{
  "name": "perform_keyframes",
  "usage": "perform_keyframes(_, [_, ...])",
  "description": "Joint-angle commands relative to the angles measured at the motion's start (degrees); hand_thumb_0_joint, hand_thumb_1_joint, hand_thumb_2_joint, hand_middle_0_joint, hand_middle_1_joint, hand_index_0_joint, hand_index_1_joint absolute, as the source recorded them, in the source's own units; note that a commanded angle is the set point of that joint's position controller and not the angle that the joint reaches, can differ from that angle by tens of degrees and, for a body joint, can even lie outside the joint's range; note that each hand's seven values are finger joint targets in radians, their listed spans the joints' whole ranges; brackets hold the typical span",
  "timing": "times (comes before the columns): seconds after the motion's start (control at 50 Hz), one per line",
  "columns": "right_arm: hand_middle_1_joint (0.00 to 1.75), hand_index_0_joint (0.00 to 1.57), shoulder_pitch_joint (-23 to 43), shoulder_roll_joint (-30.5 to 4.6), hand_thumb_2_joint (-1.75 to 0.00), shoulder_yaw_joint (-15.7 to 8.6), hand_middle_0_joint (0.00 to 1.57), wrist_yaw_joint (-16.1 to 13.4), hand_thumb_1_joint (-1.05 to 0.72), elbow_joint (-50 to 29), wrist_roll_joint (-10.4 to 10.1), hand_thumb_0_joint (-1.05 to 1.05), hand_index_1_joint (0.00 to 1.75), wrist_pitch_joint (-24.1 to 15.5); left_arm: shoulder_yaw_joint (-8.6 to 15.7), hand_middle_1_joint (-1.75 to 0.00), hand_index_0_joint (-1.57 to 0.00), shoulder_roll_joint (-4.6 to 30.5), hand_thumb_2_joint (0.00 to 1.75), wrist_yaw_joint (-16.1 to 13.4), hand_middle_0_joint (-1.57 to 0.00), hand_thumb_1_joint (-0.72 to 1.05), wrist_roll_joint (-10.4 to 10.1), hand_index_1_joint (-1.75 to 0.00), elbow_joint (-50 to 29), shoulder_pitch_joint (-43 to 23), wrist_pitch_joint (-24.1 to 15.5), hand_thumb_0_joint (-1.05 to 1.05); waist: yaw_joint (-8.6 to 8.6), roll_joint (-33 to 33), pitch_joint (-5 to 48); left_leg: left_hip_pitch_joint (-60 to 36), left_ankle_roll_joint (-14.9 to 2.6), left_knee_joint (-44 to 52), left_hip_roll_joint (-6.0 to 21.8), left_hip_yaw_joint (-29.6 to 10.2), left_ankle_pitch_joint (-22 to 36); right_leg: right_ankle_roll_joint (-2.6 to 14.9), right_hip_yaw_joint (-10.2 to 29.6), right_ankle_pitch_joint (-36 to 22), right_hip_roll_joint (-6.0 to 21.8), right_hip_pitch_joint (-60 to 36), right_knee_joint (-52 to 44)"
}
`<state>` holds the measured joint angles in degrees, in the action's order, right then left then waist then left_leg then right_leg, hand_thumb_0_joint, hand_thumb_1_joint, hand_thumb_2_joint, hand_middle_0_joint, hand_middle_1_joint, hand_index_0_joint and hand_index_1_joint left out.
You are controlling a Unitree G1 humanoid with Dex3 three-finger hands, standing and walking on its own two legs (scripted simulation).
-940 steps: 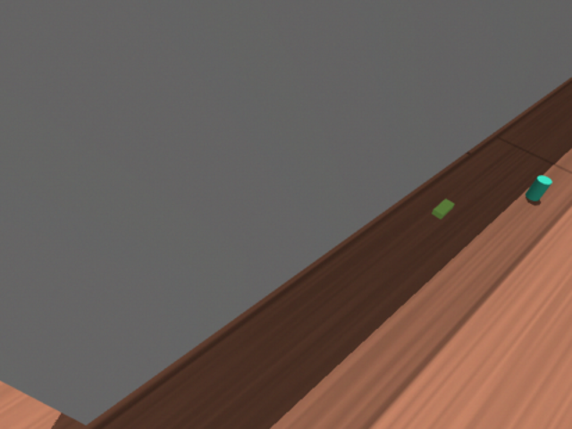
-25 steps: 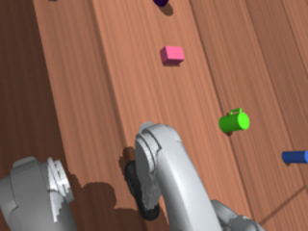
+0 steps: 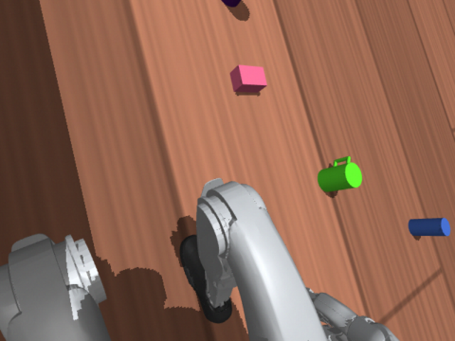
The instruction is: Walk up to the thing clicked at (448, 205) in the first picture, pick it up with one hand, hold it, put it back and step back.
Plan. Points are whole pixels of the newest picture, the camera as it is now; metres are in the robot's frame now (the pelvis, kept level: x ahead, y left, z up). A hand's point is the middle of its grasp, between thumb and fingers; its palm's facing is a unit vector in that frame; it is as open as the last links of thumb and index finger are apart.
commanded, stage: close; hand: left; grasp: from above
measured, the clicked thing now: out of the picture +0.41 +0.30 -0.28
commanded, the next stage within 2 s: settle in 1.04 s
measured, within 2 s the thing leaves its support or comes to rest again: leaves its support in 1.54 s
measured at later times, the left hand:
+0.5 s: hand out of the picture +0.40 +0.30 -0.26, palm faces -0.45 -0.11 -0.89, open 13.3 cm
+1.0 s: hand out of the picture +0.41 +0.30 -0.25, palm faces -0.45 -0.12 -0.88, open 13.2 cm
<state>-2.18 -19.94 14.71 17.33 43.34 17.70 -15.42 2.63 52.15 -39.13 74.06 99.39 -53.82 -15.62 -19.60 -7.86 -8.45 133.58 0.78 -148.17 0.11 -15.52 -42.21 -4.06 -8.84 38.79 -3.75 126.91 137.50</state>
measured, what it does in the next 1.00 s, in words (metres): stands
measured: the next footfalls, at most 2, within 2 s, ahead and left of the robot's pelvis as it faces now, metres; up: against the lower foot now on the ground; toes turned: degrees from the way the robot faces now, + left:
none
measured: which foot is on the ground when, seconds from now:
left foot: down 0.00-1.00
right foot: down 0.00-1.00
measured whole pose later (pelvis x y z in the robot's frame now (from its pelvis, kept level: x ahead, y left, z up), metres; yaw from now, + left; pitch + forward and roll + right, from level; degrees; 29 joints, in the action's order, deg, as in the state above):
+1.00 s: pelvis -0.01 +0.00 +0.01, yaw -1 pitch +26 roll -15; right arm -2.5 -19.6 17.0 16.4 39.8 17.6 -15.3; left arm 1.6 52.8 -40.3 73.6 99.6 -55.4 -14.7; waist -20.6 -8.3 -9.3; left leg 132.7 0.5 -146.7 0.6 -15.8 -41.5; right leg -4.5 -9.2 37.6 -4.1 126.0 135.5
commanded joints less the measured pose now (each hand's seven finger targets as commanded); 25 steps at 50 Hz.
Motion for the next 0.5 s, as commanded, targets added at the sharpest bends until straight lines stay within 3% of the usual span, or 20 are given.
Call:
perform_keyframes(0.0, [0.3,0.2,-8.4,-17.9,-0.9,-4.1,0.2,-0.7,-0.89,-0.3,-0.3,0.0,0.3,0.2,-1.1,-0.89,-0.27,8.0,0.9,-2.3,-0.27,-0.24,-0.4,-0.88,-4.7,-13.2,-2.0,0.0,-3.67,28.2,34.5,-27.4,-0.56,16.3,1.8,5.9,13.5,5.06,-7.9,-15.6,-2.0,-18.4,-10.4])
perform_keyframes(0.08, [0.3,0.2,-7.9,-18.0,-0.9,-3.6,0.2,-0.9,-0.89,-0.5,0.3,0.0,0.3,0.1,-2.5,-0.88,-0.3,6.8,0.9,-3.2,-0.3,-0.18,-0.5,-0.87,-5.5,-13.1,-2.4,0.0,-3.94,28.2,33.8,-27.6,-0.36,16.9,2.0,5.6,12.1,5.04,-8.1,-14.5,-2.0,-17.9,-10.8])
perform_keyframes(0.16, [0.3,0.2,-8.2,-18.1,-0.9,-3.3,0.2,-1.0,-0.89,-0.6,0.5,0.0,0.3,0.0,-1.5,-0.86,-0.33,7.9,0.9,-4.4,-0.33,-0.15,-0.2,-0.86,-5.0,-12.0,-2.1,0.0,-3.61,27.9,34.7,-27.6,-0.46,16.8,2.0,5.7,13.0,4.95,-8.0,-15.4,-2.3,-19.0,-11.4])
perform_keyframes(0.18, [0.3,0.2,-7.5,-17.7,-0.9,-3.1,0.2,-0.8,-0.89,-1.3,0.5,0.0,0.3,-0.2,-2.5,-0.84,-0.34,6.7,0.9,-4.4,-0.34,-0.15,-0.4,-0.85,-5.5,-11.9,-1.9,0.0,-3.86,26.3,34.1,-27.0,-0.7,16.0,2.0,5.9,12.1,4.73,-8.0,-14.9,-2.2,-18.8,-11.4])
perform_keyframes(0.26, [0.3,0.2,-7.8,-17.8,-0.9,-3.1,0.2,-1.2,-0.89,-1.5,0.2,0.0,0.3,-0.1,-0.5,-0.83,-0.36,9.6,0.87,-5.4,-0.36,-0.12,-0.2,-0.83,-5.0,-11.9,-1.0,0.0,-3.33,27.0,34.7,-26.7,-0.68,16.2,2.2,6.4,12.2,4.87,-7.1,-15.0,-2.6,-20.1,-12.0])
perform_keyframes(0.3, [0.3,0.2,-7.3,-17.9,-0.9,-3.6,0.2,-1.3,-0.89,-1.1,0.3,0.0,0.3,-0.4,-1.0,-0.84,-0.37,8.3,0.92,-5.6,-0.38,-0.1,-0.7,-0.84,-5.7,-12.0,-0.2,0.0,-3.5,27.1,34.0,-26.9,-0.47,16.9,2.3,6.2,10.9,4.98,-7.2,-13.7,-2.6,-19.3,-12.2])
perform_keyframes(0.48, [0.3,0.2,-8.5,-18.2,-0.9,-3.9,0.2,-1.2,-0.89,-1.8,-0.2,0.0,0.3,-0.7,-0.6,-0.79,-0.45,9.4,0.87,-4.5,-0.45,-0.01,-0.6,-0.79,-5.5,-13.7,0.9,0.0,-3.86,26.7,32.6,-25.5,-0.64,17.6,2.2,5.7,9.4,4.91,-7.4,-12.3,-2.0,-17.9,-12.4])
